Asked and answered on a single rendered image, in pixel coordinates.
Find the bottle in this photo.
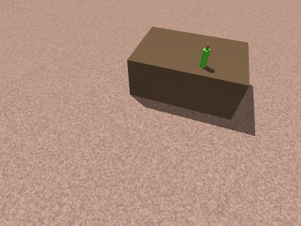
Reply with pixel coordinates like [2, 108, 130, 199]
[199, 44, 211, 68]

